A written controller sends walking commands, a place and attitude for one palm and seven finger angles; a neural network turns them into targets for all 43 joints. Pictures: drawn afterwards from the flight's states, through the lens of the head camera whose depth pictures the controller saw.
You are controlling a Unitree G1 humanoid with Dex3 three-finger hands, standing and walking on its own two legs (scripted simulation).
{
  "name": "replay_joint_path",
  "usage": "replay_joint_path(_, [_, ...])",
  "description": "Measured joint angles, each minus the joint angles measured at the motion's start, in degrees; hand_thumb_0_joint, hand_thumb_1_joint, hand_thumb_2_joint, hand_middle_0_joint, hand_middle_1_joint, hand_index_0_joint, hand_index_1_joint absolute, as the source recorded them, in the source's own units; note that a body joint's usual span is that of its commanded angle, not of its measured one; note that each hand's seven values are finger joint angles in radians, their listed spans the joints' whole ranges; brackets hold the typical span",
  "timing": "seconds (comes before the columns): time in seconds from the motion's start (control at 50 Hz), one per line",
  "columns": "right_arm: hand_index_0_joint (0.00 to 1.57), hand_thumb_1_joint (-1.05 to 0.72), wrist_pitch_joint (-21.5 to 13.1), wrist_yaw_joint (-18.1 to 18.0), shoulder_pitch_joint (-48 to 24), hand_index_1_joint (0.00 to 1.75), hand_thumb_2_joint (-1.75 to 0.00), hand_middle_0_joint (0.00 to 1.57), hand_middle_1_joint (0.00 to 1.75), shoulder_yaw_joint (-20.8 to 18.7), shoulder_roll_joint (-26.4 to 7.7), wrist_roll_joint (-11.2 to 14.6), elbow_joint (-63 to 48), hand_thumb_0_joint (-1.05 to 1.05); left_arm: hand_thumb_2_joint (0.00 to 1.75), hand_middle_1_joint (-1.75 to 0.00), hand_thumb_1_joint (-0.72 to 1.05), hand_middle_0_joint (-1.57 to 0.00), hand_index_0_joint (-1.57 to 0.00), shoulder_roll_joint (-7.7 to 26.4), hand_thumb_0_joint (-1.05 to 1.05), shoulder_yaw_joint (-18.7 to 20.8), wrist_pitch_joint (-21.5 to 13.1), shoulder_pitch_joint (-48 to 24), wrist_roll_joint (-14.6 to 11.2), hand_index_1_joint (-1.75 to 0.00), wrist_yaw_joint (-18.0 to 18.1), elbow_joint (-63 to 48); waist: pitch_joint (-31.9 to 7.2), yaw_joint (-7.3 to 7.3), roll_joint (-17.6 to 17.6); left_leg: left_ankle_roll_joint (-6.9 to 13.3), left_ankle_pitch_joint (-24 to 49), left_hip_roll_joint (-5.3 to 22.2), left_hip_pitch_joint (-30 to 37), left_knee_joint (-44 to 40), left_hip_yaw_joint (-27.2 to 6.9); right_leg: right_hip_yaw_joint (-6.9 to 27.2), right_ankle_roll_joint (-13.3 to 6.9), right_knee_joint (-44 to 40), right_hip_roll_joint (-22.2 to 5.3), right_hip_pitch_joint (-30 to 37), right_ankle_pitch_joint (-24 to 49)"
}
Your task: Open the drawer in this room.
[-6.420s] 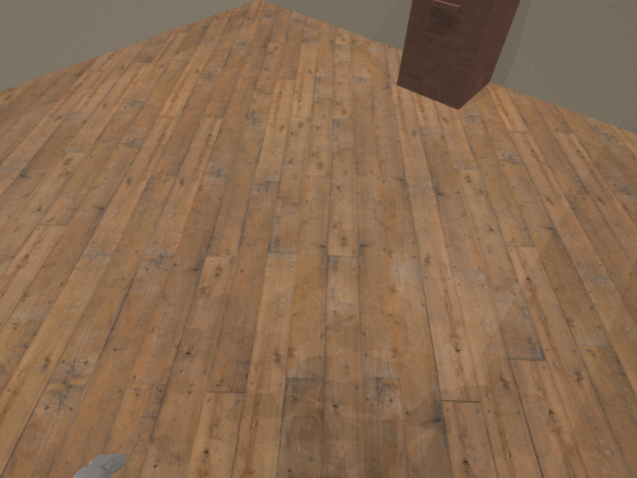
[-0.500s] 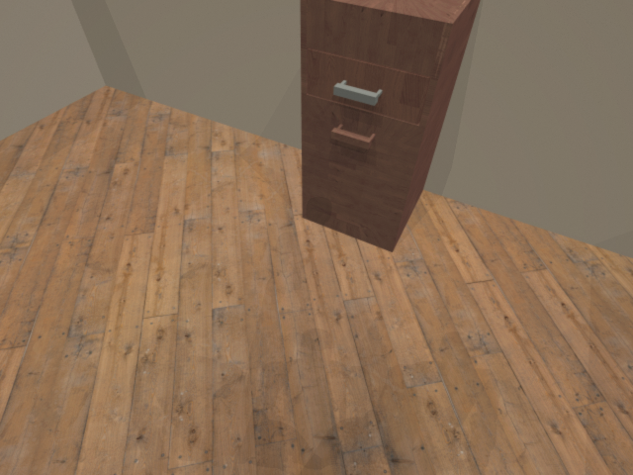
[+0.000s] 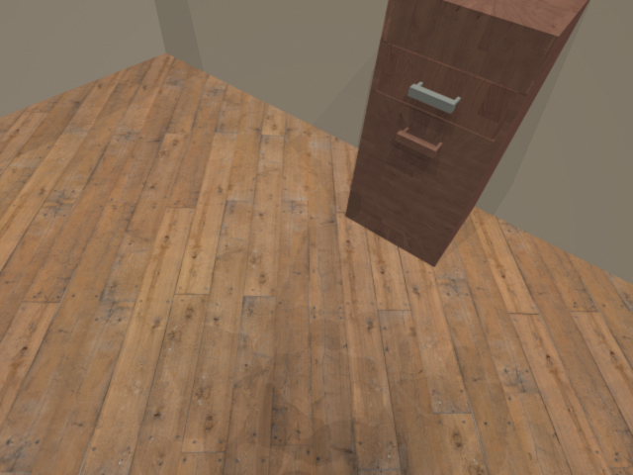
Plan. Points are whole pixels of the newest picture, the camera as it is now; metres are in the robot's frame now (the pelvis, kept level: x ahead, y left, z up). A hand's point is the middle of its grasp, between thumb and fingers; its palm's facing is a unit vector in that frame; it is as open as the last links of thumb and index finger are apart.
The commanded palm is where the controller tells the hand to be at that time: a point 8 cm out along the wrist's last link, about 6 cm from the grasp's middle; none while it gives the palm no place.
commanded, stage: walk to a spot facing it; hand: left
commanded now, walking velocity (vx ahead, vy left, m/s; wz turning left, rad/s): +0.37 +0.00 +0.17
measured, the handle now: (435, 95) +1.10 -0.29 -0.07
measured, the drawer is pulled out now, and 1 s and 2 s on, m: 0.00 0.00 0.00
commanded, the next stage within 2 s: turn to face it in 0.42 s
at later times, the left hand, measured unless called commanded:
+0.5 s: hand (226, 360) +0.31 +0.16 -0.15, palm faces +0.06 -0.98 -0.20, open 7.4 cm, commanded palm none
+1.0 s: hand (202, 351) +0.33 +0.20 -0.17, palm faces +0.03 -0.99 -0.17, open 7.4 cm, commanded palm none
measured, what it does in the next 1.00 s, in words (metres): walks ahead: right foot, then left foot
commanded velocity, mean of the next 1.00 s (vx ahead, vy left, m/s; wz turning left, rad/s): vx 0.16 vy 0.00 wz -0.25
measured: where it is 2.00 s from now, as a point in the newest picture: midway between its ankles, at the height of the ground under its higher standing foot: (310, 456)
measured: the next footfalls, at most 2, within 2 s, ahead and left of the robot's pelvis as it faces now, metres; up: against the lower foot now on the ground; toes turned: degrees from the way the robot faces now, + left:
right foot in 0.46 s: +0.34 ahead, -0.12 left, +0.00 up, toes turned -6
left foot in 0.86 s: +0.40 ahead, +0.11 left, +0.00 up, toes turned +5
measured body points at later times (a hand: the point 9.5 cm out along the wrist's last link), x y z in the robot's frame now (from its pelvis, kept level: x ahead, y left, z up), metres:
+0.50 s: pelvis +0.21 -0.02 +0.00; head +0.25 -0.04 +0.44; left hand +0.31 +0.21 -0.14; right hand +0.16 -0.23 -0.17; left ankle +0.05 +0.10 -0.69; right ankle +0.31 -0.12 -0.72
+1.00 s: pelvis +0.32 +0.01 +0.02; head +0.35 +0.04 +0.46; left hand +0.33 +0.25 -0.15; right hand +0.43 -0.22 -0.11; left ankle +0.36 +0.10 -0.72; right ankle +0.27 -0.12 -0.65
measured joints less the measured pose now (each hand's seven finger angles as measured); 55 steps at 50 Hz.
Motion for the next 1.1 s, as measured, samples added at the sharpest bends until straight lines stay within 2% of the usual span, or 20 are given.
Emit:
replay_joint_path(0.04, [0.2,-0.91,-1.4,-0.9,-0.8,0.3,-0.9,0.2,0.3,-0.3,-0.5,-0.4,-0.8,0.01,0.9,-0.3,0.9,-0.2,-0.2,0.6,0.01,0.2,1.4,-1.0,-0.2,-0.29,-0.4,-0.5,0.4,-0.85,0.0,1.3,0.1,-1.1,-0.9,2.7,0.1,6.1,-0.9,14.1,0.7,-6.4,-4.4])
replay_joint_path(0.06, [0.2,-0.91,-1.7,-1.3,-0.9,0.3,-0.9,0.2,0.3,-0.2,-0.6,-0.4,-0.9,0.01,0.9,-0.3,0.9,-0.2,-0.2,1.0,0.01,0.3,1.8,-1.9,-0.1,-0.29,-0.4,-0.7,0.6,-1.15,0.0,1.7,-0.6,-1.7,-0.4,2.4,0.1,8.7,-1.4,21.4,1.6,-10.0,-3.8])
replay_joint_path(0.1, [0.2,-0.91,-2.3,-2.1,-0.6,0.3,-0.9,0.2,0.3,0.1,-0.4,-0.3,-0.4,0.0,0.9,-0.3,0.91,-0.2,-0.2,1.5,0.01,0.5,1.7,-4.0,0.1,-0.29,-0.7,-1.4,0.5,-1.45,0.1,2.0,-0.4,-3.1,1.8,-1.1,0.0,11.3,-1.9,30.3,2.6,-16.0,0.8])
replay_joint_path(0.14, [0.2,-0.91,-2.9,-2.6,0.2,0.3,-0.9,0.19,0.3,0.6,0.2,-0.2,0.6,0.0,0.9,-0.3,0.91,-0.2,-0.19,1.8,0.01,0.4,1.0,-6.2,0.3,-0.29,-0.9,-2.6,0.3,-1.22,0.1,2.0,1.2,-4.4,5.0,-6.1,-0.4,12.3,-1.6,32.3,2.8,-20.1,5.2])
replay_joint_path(0.28, [0.2,-0.9,-3.7,-2.5,2.8,0.3,-0.9,0.2,0.3,1.6,2.3,0.3,3.4,0.0,0.9,-0.3,0.91,-0.2,-0.19,0.7,0.01,-0.2,0.3,-11.5,0.0,-0.29,-1.3,-6.0,0.2,-0.94,1.4,1.4,3.0,-6.1,16.1,-18.6,-1.7,12.4,-0.1,19.7,2.2,-25.4,11.7])
replay_joint_path(0.4, [0.2,-0.9,-3.4,-2.2,3.7,0.3,-0.9,0.2,0.3,1.4,2.8,-0.1,4.7,0.01,0.9,-0.3,0.91,-0.2,-0.19,-1.0,0.01,-0.6,0.4,-14.1,-0.2,-0.29,-1.7,-6.8,1.7,-2.39,2.7,-1.0,-2.0,-5.1,22.3,-18.8,-1.8,11.1,-1.4,3.9,3.2,-22.5,13.6])
replay_joint_path(0.44, [0.2,-0.9,-3.1,-2.2,4.4,0.3,-0.9,0.2,0.3,1.3,2.6,0.0,5.3,0.01,0.9,-0.3,0.91,-0.2,-0.19,-1.4,0.01,-0.8,-0.6,-14.2,-0.1,-0.29,-1.9,-7.1,2.2,-2.52,3.4,-2.1,-5.9,-3.8,22.8,-14.6,-2.2,9.9,-2.4,-1.3,4.6,-19.0,15.0])
replay_joint_path(0.46, [0.21,-0.9,-3.0,-2.1,4.7,0.3,-0.9,0.2,0.3,1.3,2.5,0.2,5.7,0.01,0.9,-0.3,0.91,-0.2,-0.19,-1.5,0.01,-0.9,-1.6,-14.1,0.1,-0.29,-1.9,-7.2,2.5,-2.25,3.6,-2.1,-8.4,-3.0,21.4,-9.2,-2.6,9.4,-3.6,-2.2,5.0,-17.7,17.4])
replay_joint_path(0.5, [0.2,-0.9,-1.9,-2.0,3.5,0.3,-0.9,0.2,0.3,1.2,1.8,0.8,6.3,0.01,0.9,-0.3,0.91,-0.2,-0.2,-2.2,0.01,-1.0,-3.1,-14.0,0.0,-0.29,-1.5,-7.1,3.6,-1.73,4.6,-0.9,-11.0,-2.4,14.3,9.8,-5.9,8.0,-5.5,1.9,5.5,-17.5,15.0])
replay_joint_path(0.54, [0.2,-0.9,-1.1,-2.0,1.8,0.3,-0.9,0.2,0.3,0.8,0.8,0.9,6.2,0.01,0.9,-0.3,0.9,-0.2,-0.2,-2.8,0.0,-1.3,-3.4,-13.0,-0.2,-0.29,-1.1,-6.6,4.1,-1.16,4.9,-0.3,-8.6,-2.7,6.6,25.3,-7.6,6.8,-6.0,1.6,5.6,-15.0,12.3])
replay_joint_path(0.58, [0.2,-0.91,-0.7,-2.1,-0.4,0.3,-0.9,0.2,0.3,0.5,-0.4,0.6,5.5,0.01,0.9,-0.3,0.92,-0.2,-0.2,-3.3,0.0,-1.0,-3.6,-11.2,-0.7,-0.29,0.0,-5.8,4.0,-0.35,5.1,-0.5,-4.5,-2.0,0.5,30.7,-7.3,6.0,-5.6,-1.6,6.0,-12.1,12.5])
replay_joint_path(0.64, [0.2,-0.91,-0.4,-2.3,-4.3,0.3,-0.9,0.2,0.3,0.3,-1.8,0.3,3.6,0.01,0.9,-0.3,0.95,-0.21,-0.2,-1.9,-0.01,-0.5,-3.5,-8.3,-0.5,-0.29,1.0,-4.3,3.2,0.57,4.6,-2.1,-2.0,-0.2,-4.6,25.2,-5.7,6.0,-6.0,-6.5,7.0,-9.0,13.6])
replay_joint_path(0.72, [0.2,-0.91,-0.4,-2.5,-9.6,0.29,-0.9,0.19,0.3,0.6,-2.7,0.3,0.9,0.01,0.9,-0.3,0.94,-0.2,-0.2,-1.0,-0.01,-1.1,-1.9,-4.6,-0.3,-0.29,0.6,-1.4,2.6,1.74,4.0,-3.9,-0.2,0.6,-5.8,12.5,-4.5,8.0,-5.9,-9.8,8.4,-6.9,14.0])
replay_joint_path(0.82, [0.2,-0.91,-0.2,-2.9,-14.1,0.29,-0.9,0.19,0.3,1.4,-2.2,0.8,-1.3,0.0,0.9,-0.3,0.92,-0.2,-0.2,-1.2,0.0,-0.7,0.5,-1.8,-0.4,-0.29,-0.1,0.3,2.7,3.67,3.1,-5.0,1.1,-0.7,-2.3,1.9,-4.4,11.2,-4.8,-8.6,9.9,-5.7,12.2])
replay_joint_path(0.86, [0.2,-0.91,-0.5,-3.1,-14.8,0.29,-0.9,0.19,0.3,1.8,-1.7,0.9,-2.0,0.0,0.9,-0.3,0.92,-0.2,-0.2,-1.2,0.0,-0.3,1.5,-1.1,-0.7,-0.29,-0.2,0.3,2.5,4.04,2.8,-5.0,4.9,-1.2,1.5,-4.8,-3.7,12.5,-3.9,-6.3,10.3,-5.9,10.5])
replay_joint_path(0.9, [0.2,-0.91,-1.0,-3.3,-14.9,0.29,-0.9,0.19,0.3,2.0,-0.7,0.6,-2.5,0.0,0.9,-0.3,0.91,-0.2,-0.2,-0.6,0.01,0.1,2.6,-1.7,-1.0,-0.29,-0.3,0.0,2.8,4.34,1.1,-0.5,5.7,-1.8,2.8,-5.4,-2.1,13.9,-3.0,-1.1,9.7,-7.4,5.6])
replay_joint_path(0.94, [0.2,-0.91,-0.9,-3.4,-14.6,0.3,-0.9,0.2,0.3,2.5,0.0,0.3,-3.3,0.0,0.9,-0.3,0.91,-0.2,-0.2,-0.2,0.01,0.5,3.6,-3.0,-0.9,-0.29,-0.4,-0.9,3.2,4.49,0.8,1.3,4.5,-1.3,3.6,-5.0,-0.7,14.7,-2.0,10.5,9.9,-11.2,-2.2])
replay_joint_path(0.98, [0.2,-0.91,-0.5,-3.4,-14.0,0.3,-0.9,0.2,0.3,2.7,0.5,0.2,-3.9,0.0,0.9,-0.3,0.91,-0.2,-0.2,0.4,0.01,1.1,4.0,-4.4,-0.6,-0.29,-0.7,-2.2,3.4,4.23,0.9,1.6,4.4,-0.7,4.8,-6.3,0.4,14.8,-1.3,21.5,9.5,-15.1,-3.0])
replay_joint_path(1.02, [0.2,-0.9,-0.2,-3.3,-13.1,0.3,-0.9,0.2,0.3,2.7,1.0,0.2,-4.1,0.0,0.9,-0.3,0.91,-0.2,-0.2,1.3,0.01,1.7,4.1,-5.8,-0.5,-0.29,-1.0,-3.8,3.4,3.88,0.8,1.5,5.1,-0.3,5.8,-8.1,1.6,14.9,-0.6,28.3,8.5,-17.9,-0.9])
replay_joint_path(1.1, [0.21,-0.91,-0.3,-3.5,-11.1,0.3,-0.9,0.2,0.3,1.6,1.1,0.5,-4.3,0.0,0.9,-0.3,0.91,-0.2,-0.2,2.9,0.01,2.5,4.5,-8.2,-0.4,-0.29,-1.1,-6.8,3.2,2.71,1.2,1.3,5.7,0.6,7.1,-10.2,4.0,15.0,0.6,30.7,6.8,-20.0,1.4])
